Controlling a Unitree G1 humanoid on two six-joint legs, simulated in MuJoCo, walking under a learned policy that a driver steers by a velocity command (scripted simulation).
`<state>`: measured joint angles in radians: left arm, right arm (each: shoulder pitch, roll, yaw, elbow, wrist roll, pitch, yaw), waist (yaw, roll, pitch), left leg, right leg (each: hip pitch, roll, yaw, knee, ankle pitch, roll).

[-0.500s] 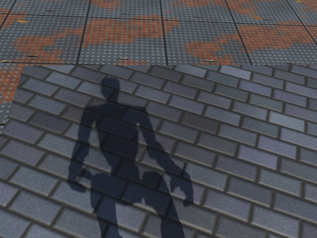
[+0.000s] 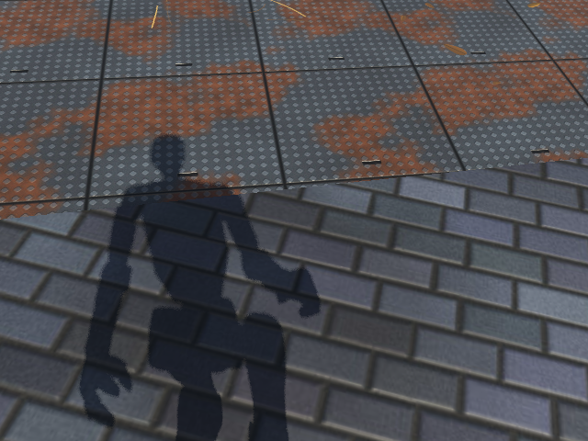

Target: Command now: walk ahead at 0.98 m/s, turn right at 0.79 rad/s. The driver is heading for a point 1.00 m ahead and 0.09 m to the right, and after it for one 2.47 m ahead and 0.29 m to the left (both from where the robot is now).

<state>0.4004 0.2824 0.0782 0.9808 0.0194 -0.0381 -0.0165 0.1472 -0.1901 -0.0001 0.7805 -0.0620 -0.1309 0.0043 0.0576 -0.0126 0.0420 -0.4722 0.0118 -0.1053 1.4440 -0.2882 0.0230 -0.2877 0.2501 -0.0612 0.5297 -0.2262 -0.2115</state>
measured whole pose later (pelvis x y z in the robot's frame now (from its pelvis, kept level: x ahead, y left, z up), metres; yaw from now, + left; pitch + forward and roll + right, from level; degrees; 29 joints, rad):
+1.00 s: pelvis +0.84 -0.16 +0.02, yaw -12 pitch +1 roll -2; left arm 0.46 0.30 0.06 0.89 0.01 -0.11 0.00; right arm 0.16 -0.32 -0.07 0.74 -0.03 -0.01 0.05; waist 0.04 0.04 0.02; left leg -0.76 0.09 0.05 1.04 -0.06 0.08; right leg 0.02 0.00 -0.21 0.32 -0.36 0.00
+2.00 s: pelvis +1.15 -0.19 +0.01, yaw +35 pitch +1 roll -1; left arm 0.24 0.32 0.03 0.68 0.03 -0.09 -0.03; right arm 0.16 -0.29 -0.02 0.57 -0.02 -0.08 0.07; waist 0.04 -0.02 0.03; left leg -0.31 -0.01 0.08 0.59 -0.31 0.07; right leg -0.43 -0.08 -0.03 1.00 -0.58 0.10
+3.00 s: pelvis +1.19 -0.26 +0.02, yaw +23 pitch +1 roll +0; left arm 0.21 0.31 0.07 0.64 0.06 -0.08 0.04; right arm 0.30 -0.26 -0.02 0.70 -0.06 -0.03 0.06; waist 0.01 0.00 0.05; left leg -0.43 0.08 0.03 0.92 -0.44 -0.09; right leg -0.13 -0.03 -0.24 0.44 -0.32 -0.06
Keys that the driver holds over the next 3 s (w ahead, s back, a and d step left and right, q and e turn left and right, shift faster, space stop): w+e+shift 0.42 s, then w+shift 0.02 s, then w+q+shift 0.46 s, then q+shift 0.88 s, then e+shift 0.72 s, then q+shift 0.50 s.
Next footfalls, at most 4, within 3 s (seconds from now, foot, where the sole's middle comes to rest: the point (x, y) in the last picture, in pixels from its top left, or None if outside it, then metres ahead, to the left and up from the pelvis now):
0.30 left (237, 428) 0.51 0.15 -0.75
0.72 right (404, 341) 0.75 -0.24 -0.75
1.12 left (363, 215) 1.15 -0.15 -0.75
1.52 right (423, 198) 1.24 -0.33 -0.75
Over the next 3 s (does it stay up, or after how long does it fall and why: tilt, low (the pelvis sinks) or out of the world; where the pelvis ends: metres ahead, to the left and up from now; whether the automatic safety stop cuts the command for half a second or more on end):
stays up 1.19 -0.26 0.02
